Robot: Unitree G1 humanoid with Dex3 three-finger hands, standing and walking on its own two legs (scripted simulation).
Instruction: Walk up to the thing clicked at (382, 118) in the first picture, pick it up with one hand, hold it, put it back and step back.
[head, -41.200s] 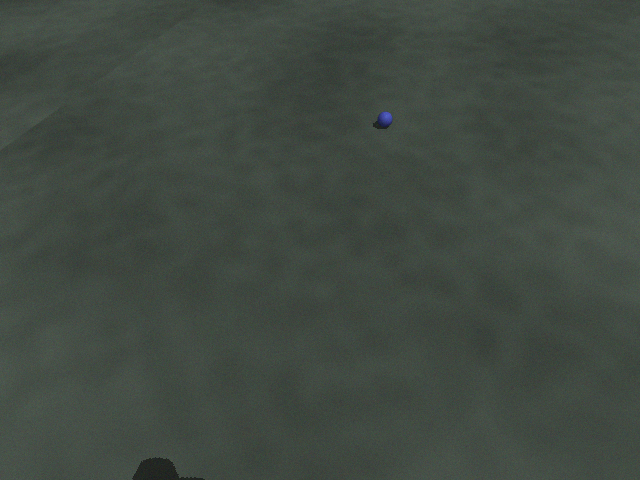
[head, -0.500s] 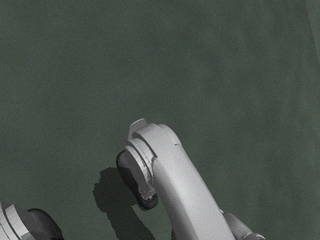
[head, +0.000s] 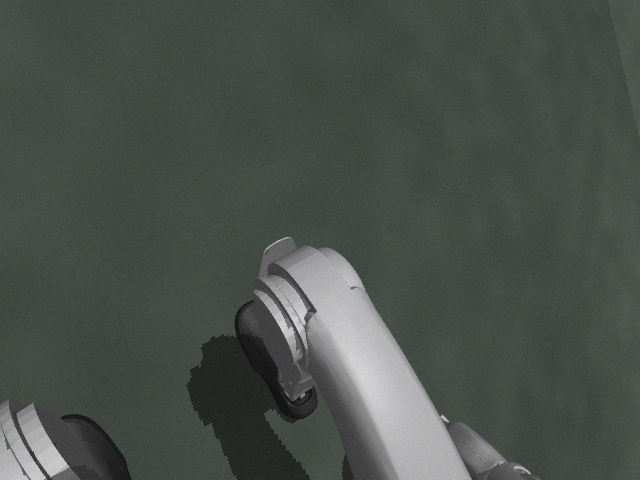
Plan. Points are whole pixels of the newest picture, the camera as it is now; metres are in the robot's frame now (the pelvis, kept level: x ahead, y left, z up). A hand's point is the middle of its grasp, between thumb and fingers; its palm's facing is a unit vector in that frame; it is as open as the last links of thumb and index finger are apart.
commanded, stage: close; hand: left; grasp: from above
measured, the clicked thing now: out of the picture +0.56 +0.34 -0.28
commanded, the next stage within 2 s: settle in 0.22 s
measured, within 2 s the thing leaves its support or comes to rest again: neither
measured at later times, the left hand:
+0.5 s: hand out of the picture +0.53 +0.33 -0.22, palm faces -0.39 -0.13 -0.91, open 9.6 cm
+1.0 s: hand out of the picture +0.52 +0.36 -0.17, palm faces -0.38 -0.11 -0.92, open 8.1 cm
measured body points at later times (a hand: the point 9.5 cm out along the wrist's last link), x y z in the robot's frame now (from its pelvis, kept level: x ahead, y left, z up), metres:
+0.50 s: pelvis +0.00 +0.00 +0.00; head +0.31 +0.12 +0.31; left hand +0.55 +0.33 -0.17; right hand +0.04 -0.24 -0.06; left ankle +0.06 +0.13 -0.28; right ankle +0.13 -0.13 -0.28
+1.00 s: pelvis +0.00 +0.00 +0.01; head +0.29 +0.13 +0.33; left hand +0.54 +0.36 -0.12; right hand +0.05 -0.26 -0.05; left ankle +0.06 +0.13 -0.28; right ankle +0.13 -0.13 -0.28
